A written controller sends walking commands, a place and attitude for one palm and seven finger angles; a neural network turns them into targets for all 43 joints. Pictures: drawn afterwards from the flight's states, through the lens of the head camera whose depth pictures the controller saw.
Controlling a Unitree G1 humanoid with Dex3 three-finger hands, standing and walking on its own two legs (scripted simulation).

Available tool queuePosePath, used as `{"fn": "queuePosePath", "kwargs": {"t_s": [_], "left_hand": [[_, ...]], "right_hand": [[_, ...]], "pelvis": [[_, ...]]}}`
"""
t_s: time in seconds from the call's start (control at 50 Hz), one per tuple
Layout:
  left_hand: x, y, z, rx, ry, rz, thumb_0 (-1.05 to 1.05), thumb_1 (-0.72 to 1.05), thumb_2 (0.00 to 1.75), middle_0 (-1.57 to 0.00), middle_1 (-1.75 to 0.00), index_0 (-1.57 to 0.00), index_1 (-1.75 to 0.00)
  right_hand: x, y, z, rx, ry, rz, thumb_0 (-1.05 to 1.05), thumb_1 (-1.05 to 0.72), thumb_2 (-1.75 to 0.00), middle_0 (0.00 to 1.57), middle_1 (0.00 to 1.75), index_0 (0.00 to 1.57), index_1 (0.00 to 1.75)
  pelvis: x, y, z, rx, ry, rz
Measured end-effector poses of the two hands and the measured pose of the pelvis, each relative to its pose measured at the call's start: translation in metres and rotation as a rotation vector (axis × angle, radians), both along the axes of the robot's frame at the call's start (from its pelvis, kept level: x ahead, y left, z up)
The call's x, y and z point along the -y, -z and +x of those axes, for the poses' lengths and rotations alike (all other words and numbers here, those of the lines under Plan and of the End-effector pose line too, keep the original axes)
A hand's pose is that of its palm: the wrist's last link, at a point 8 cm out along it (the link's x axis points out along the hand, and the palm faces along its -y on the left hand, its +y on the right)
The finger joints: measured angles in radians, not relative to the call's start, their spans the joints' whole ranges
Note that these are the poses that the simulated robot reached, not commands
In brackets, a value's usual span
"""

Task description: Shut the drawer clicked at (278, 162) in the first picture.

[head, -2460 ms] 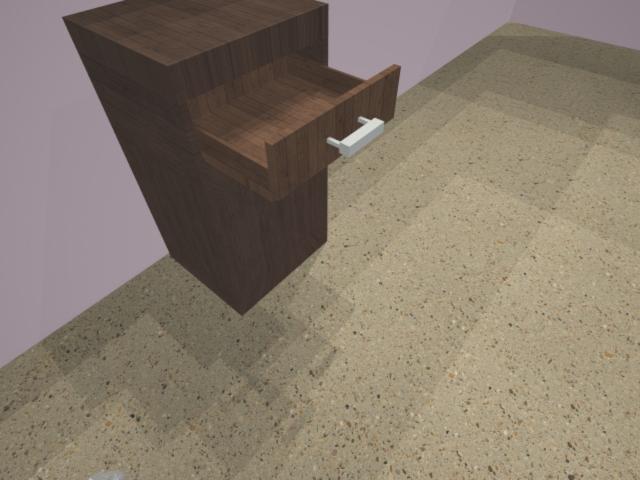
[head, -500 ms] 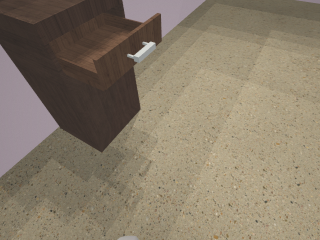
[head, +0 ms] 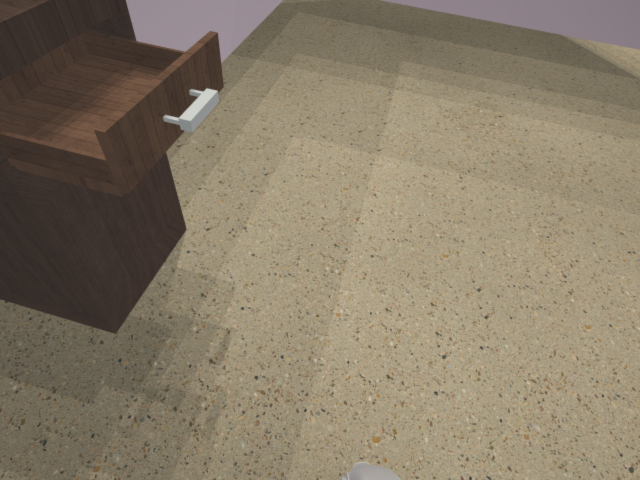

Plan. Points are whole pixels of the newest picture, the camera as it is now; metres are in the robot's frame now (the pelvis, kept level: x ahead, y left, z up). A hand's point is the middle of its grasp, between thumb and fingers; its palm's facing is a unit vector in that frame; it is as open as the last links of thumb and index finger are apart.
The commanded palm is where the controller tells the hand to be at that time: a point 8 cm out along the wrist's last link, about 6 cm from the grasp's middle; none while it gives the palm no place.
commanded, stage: walk around to get in front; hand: left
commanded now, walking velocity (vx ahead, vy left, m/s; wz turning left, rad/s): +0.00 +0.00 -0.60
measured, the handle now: (190, 107) +0.80 +0.35 +0.00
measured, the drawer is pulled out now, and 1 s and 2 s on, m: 0.25 0.25 0.25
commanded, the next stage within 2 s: walk to a spot facing it in 1.96 s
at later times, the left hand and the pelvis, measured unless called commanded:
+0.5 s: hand out of the picture +0.15 +0.12 -0.15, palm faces -0.32 -0.91 -0.25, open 7.4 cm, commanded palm none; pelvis -0.02 -0.03 +0.00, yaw -19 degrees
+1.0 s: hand (265, 452) +0.19 +0.08 -0.16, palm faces -0.61 -0.76 -0.21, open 7.4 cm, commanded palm none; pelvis +0.00 -0.03 +0.00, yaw -39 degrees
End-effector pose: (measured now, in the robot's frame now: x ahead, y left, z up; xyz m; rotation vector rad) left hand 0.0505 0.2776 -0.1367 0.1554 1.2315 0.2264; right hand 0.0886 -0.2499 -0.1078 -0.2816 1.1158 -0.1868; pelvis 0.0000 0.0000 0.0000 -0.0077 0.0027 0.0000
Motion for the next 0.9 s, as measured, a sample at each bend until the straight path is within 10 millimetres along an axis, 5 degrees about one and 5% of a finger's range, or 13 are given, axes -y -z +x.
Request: {"fn": "queuePosePath", "kwargs": {"t_s": [0.14,0.36,0.52,0.68,0.8,0.9], "left_hand": [[0.007,-0.008,0.035,0.002,0.131,0.003,0.00,0.91,0.90,-0.20,-0.30,-0.19,-0.30],[0.089,-0.012,0.104,0.109,0.371,0.024,0.00,0.91,0.90,-0.20,-0.30,-0.20,-0.30],[0.111,-0.013,0.105,0.068,0.459,0.001,0.00,0.90,0.90,-0.21,-0.30,-0.20,-0.30],[0.093,0.010,0.121,0.034,0.513,-0.033,0.00,0.90,0.90,-0.21,-0.30,-0.20,-0.30],[0.088,0.003,0.132,0.005,0.571,-0.040,0.01,0.90,0.90,-0.20,-0.30,-0.20,-0.30],[0.105,-0.007,0.141,-0.032,0.647,-0.036,0.01,0.91,0.90,-0.20,-0.30,-0.19,-0.30]], "right_hand": [[0.002,0.005,-0.057,-0.050,0.128,0.029,0.01,-0.91,-0.90,0.20,0.30,0.21,0.30],[0.041,0.045,-0.161,-0.214,0.361,0.085,0.01,-0.91,-0.90,0.20,0.30,0.20,0.30],[0.048,0.028,-0.158,-0.123,0.443,0.066,0.01,-0.91,-0.90,0.19,0.30,0.20,0.30],[0.024,0.016,-0.141,0.009,0.495,0.013,0.01,-0.91,-0.90,0.20,0.30,0.20,0.30],[-0.003,0.007,-0.161,-0.017,0.545,0.040,0.01,-0.91,-0.90,0.20,0.30,0.20,0.30],[-0.014,0.011,-0.189,-0.043,0.640,0.080,0.01,-0.91,-0.90,0.20,0.30,0.21,0.30]], "pelvis": [[-0.001,-0.003,-0.005,0.007,0.103,-0.016],[0.032,0.014,-0.017,0.006,0.242,-0.007],[0.031,0.003,-0.019,0.011,0.347,0.018],[0.007,0.013,-0.012,-0.002,0.453,0.000],[0.003,0.002,-0.010,0.002,0.539,-0.009],[0.010,-0.004,-0.004,-0.010,0.610,-0.016]]}}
